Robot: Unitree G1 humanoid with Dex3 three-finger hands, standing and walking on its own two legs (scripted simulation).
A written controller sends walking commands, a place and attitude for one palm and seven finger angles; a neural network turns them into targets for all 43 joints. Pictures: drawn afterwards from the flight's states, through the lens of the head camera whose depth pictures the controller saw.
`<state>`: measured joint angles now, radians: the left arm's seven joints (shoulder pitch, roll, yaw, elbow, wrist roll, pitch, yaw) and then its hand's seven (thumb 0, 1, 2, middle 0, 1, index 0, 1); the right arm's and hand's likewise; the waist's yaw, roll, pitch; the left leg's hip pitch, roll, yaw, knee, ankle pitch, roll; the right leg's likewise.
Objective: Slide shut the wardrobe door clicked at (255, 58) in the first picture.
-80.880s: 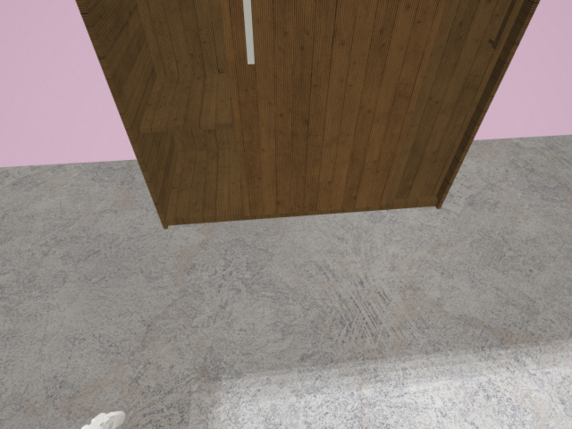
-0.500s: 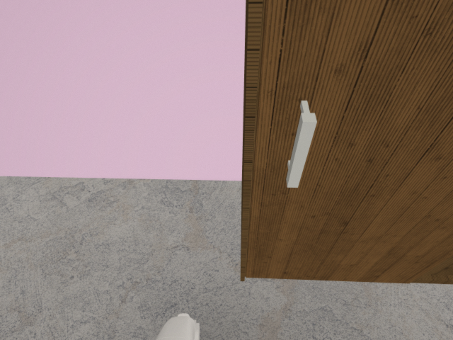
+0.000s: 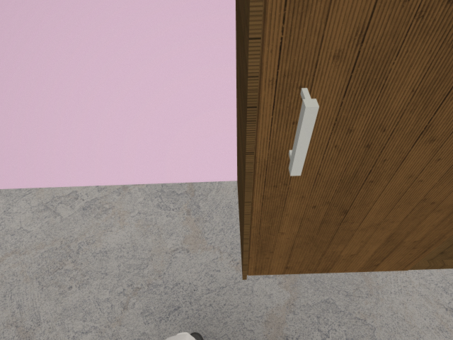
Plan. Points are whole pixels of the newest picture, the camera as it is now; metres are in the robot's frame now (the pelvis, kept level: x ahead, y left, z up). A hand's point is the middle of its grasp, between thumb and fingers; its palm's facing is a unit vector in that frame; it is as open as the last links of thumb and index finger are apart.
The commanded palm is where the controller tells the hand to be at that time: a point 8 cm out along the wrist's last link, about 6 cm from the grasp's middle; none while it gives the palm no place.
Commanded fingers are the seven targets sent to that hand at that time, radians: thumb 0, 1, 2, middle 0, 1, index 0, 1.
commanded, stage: come to a stop and stand still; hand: right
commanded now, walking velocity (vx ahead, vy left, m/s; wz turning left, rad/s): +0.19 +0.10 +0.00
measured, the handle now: (299, 134) +0.46 -0.12 +0.12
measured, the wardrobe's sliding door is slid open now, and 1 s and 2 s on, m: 0.00 0.00 0.00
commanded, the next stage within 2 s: look again from close up in 1.14 s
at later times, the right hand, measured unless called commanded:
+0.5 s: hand out of the picture -0.01 -0.17 -0.16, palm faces -0.04 +0.99 -0.16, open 7.4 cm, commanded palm none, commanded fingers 0.00 -0.90 -0.90 0.20 0.30 0.20 0.30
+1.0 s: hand out of the picture -0.05 -0.08 -0.16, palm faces +0.06 +0.99 -0.10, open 7.3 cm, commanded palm none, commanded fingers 0.00 -0.90 -0.90 0.20 0.30 0.20 0.30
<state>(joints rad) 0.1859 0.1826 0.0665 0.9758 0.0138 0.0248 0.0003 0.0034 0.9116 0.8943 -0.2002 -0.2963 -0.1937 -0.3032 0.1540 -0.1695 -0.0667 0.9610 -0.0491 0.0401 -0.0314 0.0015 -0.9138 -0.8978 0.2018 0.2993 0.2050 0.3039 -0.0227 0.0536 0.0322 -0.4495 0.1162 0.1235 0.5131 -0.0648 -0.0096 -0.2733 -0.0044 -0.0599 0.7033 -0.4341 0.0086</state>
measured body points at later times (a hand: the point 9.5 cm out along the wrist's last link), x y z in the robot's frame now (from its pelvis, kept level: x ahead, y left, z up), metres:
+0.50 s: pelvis -0.01 -0.01 +0.02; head +0.01 -0.01 +0.47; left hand -0.13 +0.16 -0.14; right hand -0.01 -0.22 -0.15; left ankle -0.02 +0.12 -0.71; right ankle -0.03 -0.10 -0.72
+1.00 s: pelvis -0.01 +0.05 +0.02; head +0.00 +0.05 +0.47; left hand -0.02 +0.26 -0.14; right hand -0.05 -0.13 -0.14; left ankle -0.01 +0.13 -0.72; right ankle -0.03 -0.10 -0.72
